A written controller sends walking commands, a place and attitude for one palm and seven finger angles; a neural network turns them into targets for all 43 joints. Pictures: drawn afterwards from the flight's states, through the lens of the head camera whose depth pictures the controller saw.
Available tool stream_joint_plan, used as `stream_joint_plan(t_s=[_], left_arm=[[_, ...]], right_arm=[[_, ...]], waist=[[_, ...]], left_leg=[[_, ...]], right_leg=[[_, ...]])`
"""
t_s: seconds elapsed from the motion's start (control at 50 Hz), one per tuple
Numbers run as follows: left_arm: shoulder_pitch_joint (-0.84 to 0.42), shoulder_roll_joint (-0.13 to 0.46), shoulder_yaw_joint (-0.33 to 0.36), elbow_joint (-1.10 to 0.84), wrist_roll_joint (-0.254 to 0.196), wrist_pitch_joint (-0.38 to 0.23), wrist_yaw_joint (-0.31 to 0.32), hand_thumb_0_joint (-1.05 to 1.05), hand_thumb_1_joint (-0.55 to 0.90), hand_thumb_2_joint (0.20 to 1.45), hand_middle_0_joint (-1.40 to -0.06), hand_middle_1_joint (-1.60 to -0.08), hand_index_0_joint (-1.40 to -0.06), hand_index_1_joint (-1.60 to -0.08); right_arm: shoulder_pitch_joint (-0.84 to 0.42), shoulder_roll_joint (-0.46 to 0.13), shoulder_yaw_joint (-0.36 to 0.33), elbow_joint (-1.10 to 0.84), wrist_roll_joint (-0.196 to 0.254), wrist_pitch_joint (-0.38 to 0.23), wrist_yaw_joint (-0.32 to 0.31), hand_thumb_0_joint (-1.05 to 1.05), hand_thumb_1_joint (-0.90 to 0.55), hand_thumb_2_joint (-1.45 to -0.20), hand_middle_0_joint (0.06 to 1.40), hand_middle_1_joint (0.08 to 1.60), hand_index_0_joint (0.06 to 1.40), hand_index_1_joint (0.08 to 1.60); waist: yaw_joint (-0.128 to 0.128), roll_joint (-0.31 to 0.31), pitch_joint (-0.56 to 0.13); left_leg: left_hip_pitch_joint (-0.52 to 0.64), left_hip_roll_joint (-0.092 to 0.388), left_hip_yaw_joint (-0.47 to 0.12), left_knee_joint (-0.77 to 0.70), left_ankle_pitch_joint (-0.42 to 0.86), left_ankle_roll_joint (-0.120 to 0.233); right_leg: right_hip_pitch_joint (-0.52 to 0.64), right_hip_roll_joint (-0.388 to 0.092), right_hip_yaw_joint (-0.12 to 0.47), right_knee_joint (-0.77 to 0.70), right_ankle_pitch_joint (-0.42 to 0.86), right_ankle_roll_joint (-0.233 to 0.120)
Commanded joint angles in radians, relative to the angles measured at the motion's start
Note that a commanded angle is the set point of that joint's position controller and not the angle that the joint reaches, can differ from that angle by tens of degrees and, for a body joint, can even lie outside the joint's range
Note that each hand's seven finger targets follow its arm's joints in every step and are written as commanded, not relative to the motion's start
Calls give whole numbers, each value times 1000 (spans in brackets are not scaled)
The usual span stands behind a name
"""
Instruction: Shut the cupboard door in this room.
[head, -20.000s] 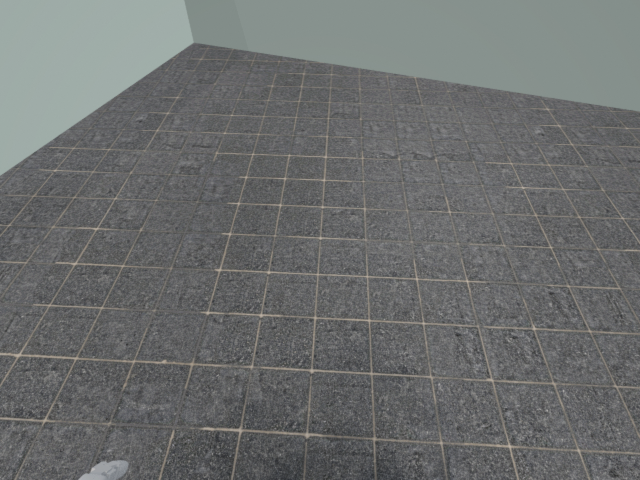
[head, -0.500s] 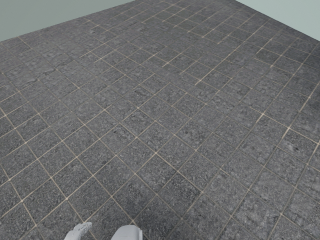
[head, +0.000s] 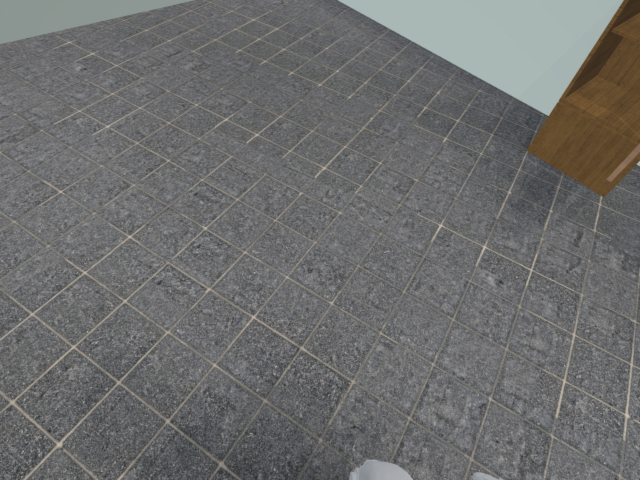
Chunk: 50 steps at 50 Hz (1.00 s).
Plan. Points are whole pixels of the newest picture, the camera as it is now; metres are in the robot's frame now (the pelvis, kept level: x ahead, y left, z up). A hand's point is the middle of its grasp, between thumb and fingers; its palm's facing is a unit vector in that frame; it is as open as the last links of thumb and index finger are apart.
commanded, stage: turn or walk to find it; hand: left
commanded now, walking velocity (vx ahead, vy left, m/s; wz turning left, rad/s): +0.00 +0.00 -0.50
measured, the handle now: out of the picture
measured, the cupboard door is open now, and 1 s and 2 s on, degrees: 89 89 89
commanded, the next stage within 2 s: stand and wait in 1.42 s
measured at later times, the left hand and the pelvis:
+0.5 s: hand (245, 467) +0.15 +0.11 -0.15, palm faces -0.25 -0.94 -0.25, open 7.4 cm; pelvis +0.00 -0.05 +0.00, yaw -15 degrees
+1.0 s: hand (254, 380) +0.28 +0.12 -0.17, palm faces -0.43 -0.88 -0.20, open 7.4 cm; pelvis +0.15 -0.05 +0.00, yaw -30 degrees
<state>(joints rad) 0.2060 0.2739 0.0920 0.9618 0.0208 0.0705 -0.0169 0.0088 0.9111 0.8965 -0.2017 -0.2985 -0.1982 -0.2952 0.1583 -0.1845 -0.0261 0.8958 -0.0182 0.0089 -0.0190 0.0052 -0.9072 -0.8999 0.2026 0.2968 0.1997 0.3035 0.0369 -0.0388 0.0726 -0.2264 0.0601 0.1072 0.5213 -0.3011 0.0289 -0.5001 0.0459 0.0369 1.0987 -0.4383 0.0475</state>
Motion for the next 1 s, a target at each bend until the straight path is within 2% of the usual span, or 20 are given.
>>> stream_joint_plan(t_s=[0.0, 0.18, 0.22, 0.26, 0.28, 0.3, 0.32, 0.34, 0.36, 0.4, 0.48, 0.66, 0.72, 0.74, 0.76, 0.78, 0.8, 0.86, 0.92, 0.98], left_arm=[[-30, 43, 10, -85, 0, -24, -12, 0, 900, 900, -200, -300, -200, -300], [-140, 9, -11, -115, -2, -25, -13, 0, 900, 900, -200, -300, -200, -300], [-131, 9, -13, -115, -3, -33, -10, 0, 900, 900, -200, -300, -200, -300], [-56, 25, -9, -95, -3, -45, -6, 0, 900, 900, -200, -300, -200, -300], [4, 66, -3, -77, 1, -54, 0, 0, 900, 900, -200, -300, -200, -300], [75, 173, 17, -58, 9, -68, 12, 0, 900, 900, -200, -300, -200, -300], [129, 225, 25, -39, -9, -64, 21, 0, 900, 900, -200, -300, -200, -300], [134, 219, 34, -44, -15, -57, 29, 0, 900, 900, -200, -300, -200, -300], [85, 203, 33, -54, -13, -54, 31, 0, 900, 900, -200, -300, -200, -300], [-18, 142, 14, -78, -7, -63, 26, 0, 900, 900, -200, -300, -200, -300], [-13, 133, 6, -66, -2, -96, 13, 0, 900, 900, -200, -300, -200, -300], [84, 139, 10, -21, 1, -117, 10, 0, 900, 900, -200, -300, -200, -300], [33, 139, 14, -22, -3, -112, 10, 0, 900, 900, -200, -300, -200, -300], [7, 118, 11, -31, -6, -107, 8, 0, 900, 900, -200, -300, -200, -300], [19, 55, 0, -45, -10, -104, 0, 0, 900, 900, -200, -300, -200, -300], [33, 2, -13, -63, -14, -107, -10, 0, 900, 900, -200, -300, -200, -300], [15, 33, -10, -69, -3, -103, -6, 0, 900, 900, -200, -300, -200, -300], [-31, 25, -1, -42, 9, -96, -31, 0, 900, 900, -200, -300, -200, -300], [17, -16, -5, -19, 11, -78, -32, 0, 900, 900, -200, -300, -200, -300], [-13, -35, -9, -32, 10, -70, -31, 0, 900, 900, -200, -300, -200, -300]], right_arm=[[62, -179, -55, -44, -2, -27, -19, 0, -900, -900, 200, 300, 200, 300], [145, -211, -84, 20, -7, -16, -6, 0, -900, -900, 200, 300, 200, 300], [140, -217, -89, 24, -9, -14, -3, 0, -900, -900, 200, 300, 200, 300], [116, -222, -90, 25, -4, -12, 1, 0, -900, -900, 200, 300, 200, 300], [124, -207, -87, 21, 2, -11, 5, 0, -900, -900, 200, 300, 200, 300], [140, -137, -65, -7, 6, -7, 11, 0, -900, -900, 200, 300, 200, 300], [59, -108, -48, -54, 3, 5, 6, 0, -900, -900, 200, 300, 200, 300], [20, -124, -47, -62, 3, 22, -4, 0, -900, -900, 200, 300, 200, 300], [-16, -137, -50, -64, -1, 24, -1, 0, -900, -900, 200, 300, 200, 300], [8, -158, -59, -35, -15, 13, 19, 0, -900, -900, 200, 300, 200, 300], [50, -144, -61, -19, -15, 2, 33, 0, -900, -900, 200, 300, 200, 300], [-70, -129, -49, -87, -5, -40, 39, 0, -900, -900, 200, 300, 200, 300], [27, -136, -50, -59, 0, -58, 28, 0, -900, -900, 200, 300, 200, 300], [126, -166, -55, -23, 1, -66, 18, 0, -900, -900, 200, 300, 200, 300], [242, -247, -74, 11, -8, -75, 6, 0, -900, -900, 200, 300, 200, 300], [343, -342, -94, 25, -17, -69, 5, 0, -900, -900, 200, 300, 200, 300], [324, -323, -86, 31, -16, -64, 1, 0, -900, -900, 200, 300, 200, 300], [178, -185, -49, 11, -12, -73, 5, 0, -900, -900, 200, 300, 200, 300], [193, -137, -41, 35, -6, -93, 1, 0, -900, -900, 200, 300, 200, 300], [245, -117, -40, 70, -3, -100, -2, 0, -900, -900, 200, 300, 200, 300]], waist=[[-44, 170, -81], [-92, 249, -88], [-87, 265, -92], [-41, 232, -124], [-13, 153, -145], [20, -128, -197], [55, -232, -175], [70, -227, -160], [56, -220, -85], [-1, -102, -30], [-26, -96, -17], [8, -108, -20], [-54, -82, -43], [-98, -6, -76], [-143, 190, -143], [-164, 408, -176], [-163, 399, -156], [-81, 174, 29], [-50, 154, 8], [-50, 152, 1]], left_leg=[[161, 243, -115, -175, 512, 96], [193, 291, -31, -113, 577, 103], [171, 302, -22, -77, 592, 89], [130, 284, 32, 15, 535, 36], [34, 257, 71, 133, 448, -16], [-242, 166, 129, 339, 41, -80], [-398, 68, 48, 518, -372, -108], [-428, 67, -66, 607, -354, -98], [-477, 75, -99, 660, -284, -94], [-434, 95, -81, 624, -126, -99], [-356, 76, -48, 521, -27, -117], [-310, 34, -52, 212, -26, -106], [-32, 0, -31, 17, 37, -96], [156, 8, -30, -69, 69, -92], [361, 165, -208, -163, -88, -56], [438, 414, -504, -273, -248, 23], [355, 477, -595, -349, -380, 60], [112, 355, -314, -367, -213, 43], [109, 287, -102, -338, 79, 21], [169, 276, -28, -325, 224, 46]], right_leg=[[-95, -72, -22, 90, 34, 35], [31, -87, -122, -248, -33, 18], [94, -76, -137, -356, -22, -1], [230, -64, -155, -557, 152, -21], [386, -93, -119, -688, 298, -42], [636, -315, 149, -735, 495, -129], [607, -470, 324, -742, 693, -230], [532, -450, 365, -805, 448, -260], [474, -420, 397, -852, 197, -261], [380, -331, 265, -868, -11, -221], [312, -270, 197, -892, 27, -203], [381, -266, 273, -851, 140, -234], [245, -224, 252, -755, 172, -199], [143, -166, 208, -662, 149, -165], [-10, -62, 123, -425, 90, -122], [-185, 12, -36, -128, -153, -68], [-232, -41, 11, 34, -136, -64], [-198, -139, -17, 125, 76, -58], [-170, -145, -37, 132, 197, -36], [-228, -153, -54, 90, 245, -25]])
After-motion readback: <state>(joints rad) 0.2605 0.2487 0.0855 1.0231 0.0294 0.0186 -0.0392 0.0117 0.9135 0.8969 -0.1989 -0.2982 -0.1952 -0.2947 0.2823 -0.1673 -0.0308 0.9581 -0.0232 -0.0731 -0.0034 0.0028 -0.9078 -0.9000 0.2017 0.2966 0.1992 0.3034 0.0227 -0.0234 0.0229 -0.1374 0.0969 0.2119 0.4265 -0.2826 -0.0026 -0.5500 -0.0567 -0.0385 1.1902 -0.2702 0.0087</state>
